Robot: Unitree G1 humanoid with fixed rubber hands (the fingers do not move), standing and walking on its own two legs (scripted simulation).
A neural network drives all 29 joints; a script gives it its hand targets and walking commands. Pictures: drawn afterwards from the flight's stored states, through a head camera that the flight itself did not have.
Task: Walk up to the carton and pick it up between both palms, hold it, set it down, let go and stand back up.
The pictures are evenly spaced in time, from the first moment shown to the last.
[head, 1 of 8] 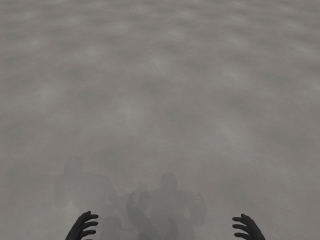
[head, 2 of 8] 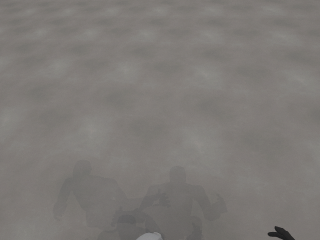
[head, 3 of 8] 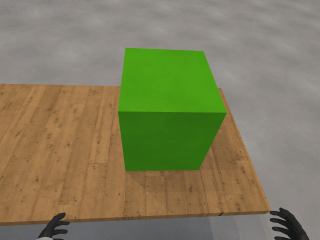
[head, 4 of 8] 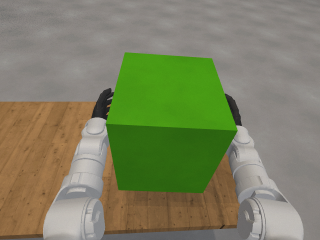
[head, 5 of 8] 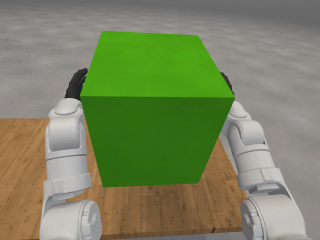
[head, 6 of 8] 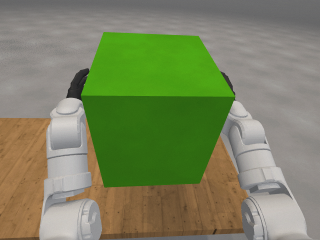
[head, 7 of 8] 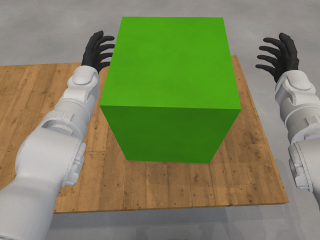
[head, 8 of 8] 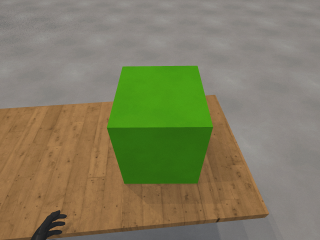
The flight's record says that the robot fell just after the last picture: no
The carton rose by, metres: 0.22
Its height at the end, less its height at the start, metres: +0.00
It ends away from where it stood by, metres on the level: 0.08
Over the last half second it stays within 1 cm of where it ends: yes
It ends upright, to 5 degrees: yes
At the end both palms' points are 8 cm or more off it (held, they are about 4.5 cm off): yes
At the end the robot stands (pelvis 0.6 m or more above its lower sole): yes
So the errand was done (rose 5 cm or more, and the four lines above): yes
